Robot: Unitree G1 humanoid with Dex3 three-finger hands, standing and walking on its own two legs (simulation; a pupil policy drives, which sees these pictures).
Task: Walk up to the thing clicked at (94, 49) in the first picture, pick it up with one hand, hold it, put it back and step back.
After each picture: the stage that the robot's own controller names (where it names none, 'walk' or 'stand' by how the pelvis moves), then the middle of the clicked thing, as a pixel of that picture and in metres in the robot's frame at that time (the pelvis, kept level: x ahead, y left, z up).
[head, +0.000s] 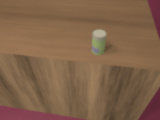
stand; (98, 42) +0.63 -0.04 -0.01
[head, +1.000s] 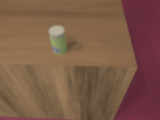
rise first; (58, 40) +0.55 +0.16 +0.02
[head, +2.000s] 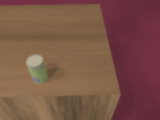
stand; (37, 69) +0.44 +0.22 -0.01
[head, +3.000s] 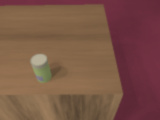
stand; (41, 68) +0.46 +0.21 -0.01
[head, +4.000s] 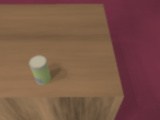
stand; (40, 70) +0.44 +0.21 -0.01
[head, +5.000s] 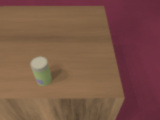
stand; (41, 71) +0.44 +0.21 -0.01
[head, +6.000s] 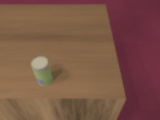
stand; (42, 71) +0.43 +0.20 -0.01
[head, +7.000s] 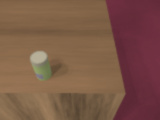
rise first; (41, 66) +0.45 +0.20 -0.01
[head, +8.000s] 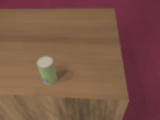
rise first; (47, 70) +0.44 +0.21 -0.01
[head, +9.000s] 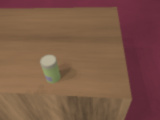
go down; (50, 69) +0.45 +0.21 -0.01
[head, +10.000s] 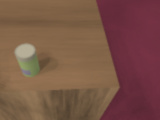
go down; (28, 61) +0.45 +0.20 +0.02
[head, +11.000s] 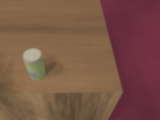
approach; (35, 64) +0.45 +0.20 +0.01
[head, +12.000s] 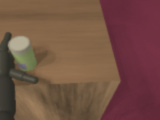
close in; (23, 54) +0.45 +0.21 +0.05
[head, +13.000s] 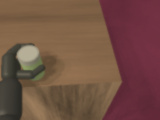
lift; (32, 64) +0.41 +0.18 +0.05
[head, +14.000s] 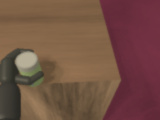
lift; (30, 70) +0.39 +0.19 +0.05
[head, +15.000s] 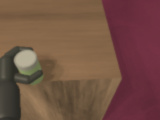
lift; (30, 68) +0.39 +0.19 +0.05
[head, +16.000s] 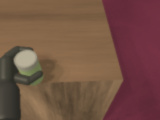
lift; (30, 68) +0.39 +0.19 +0.05
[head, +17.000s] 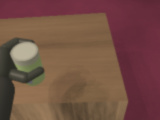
lift; (29, 65) +0.32 +0.17 +0.20
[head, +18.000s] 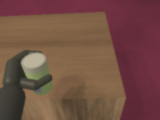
hold; (38, 74) +0.32 +0.16 +0.15
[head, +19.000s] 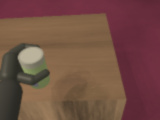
crouch; (35, 68) +0.33 +0.17 +0.17
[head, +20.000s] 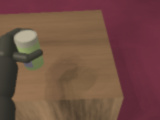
crouch; (30, 50) +0.40 +0.19 +0.17
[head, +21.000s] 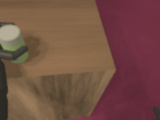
lower; (14, 45) +0.47 +0.21 +0.06
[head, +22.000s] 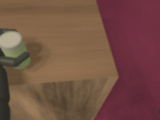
lower; (15, 51) +0.45 +0.21 +0.06
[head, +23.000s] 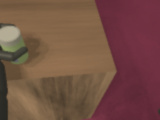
lower; (13, 46) +0.47 +0.21 +0.07
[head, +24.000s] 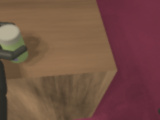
lower; (13, 44) +0.47 +0.21 +0.07
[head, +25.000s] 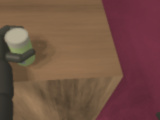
draw back; (21, 48) +0.46 +0.20 +0.06
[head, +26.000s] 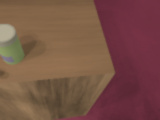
rise; (8, 45) +0.45 +0.21 +0.07
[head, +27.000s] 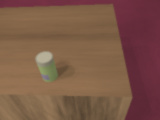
sink last; (47, 67) +0.44 +0.20 +0.03
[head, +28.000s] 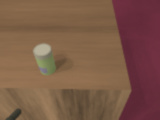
stand; (45, 60) +0.46 +0.19 +0.04
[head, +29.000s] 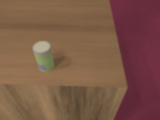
stand; (44, 57) +0.47 +0.20 +0.04
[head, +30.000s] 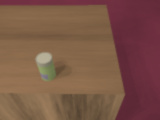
walk; (46, 67) +0.47 +0.19 -0.01
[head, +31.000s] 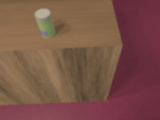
walk; (45, 24) +0.62 +0.20 +0.02
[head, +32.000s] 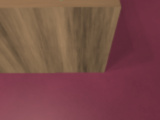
walk; out of the picture +0.91 +0.16 +0.02
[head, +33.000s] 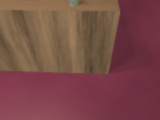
stand; out of the picture +1.11 +0.15 +0.01
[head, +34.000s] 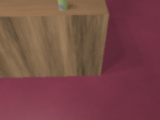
stand; (62, 1) +1.10 +0.19 -0.01
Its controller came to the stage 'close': yes
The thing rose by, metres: 0.19
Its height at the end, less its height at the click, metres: +0.00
